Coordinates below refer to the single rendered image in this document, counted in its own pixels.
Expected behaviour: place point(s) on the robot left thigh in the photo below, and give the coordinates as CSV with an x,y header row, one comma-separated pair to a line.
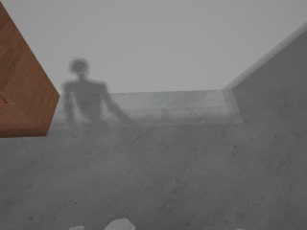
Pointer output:
x,y
120,224

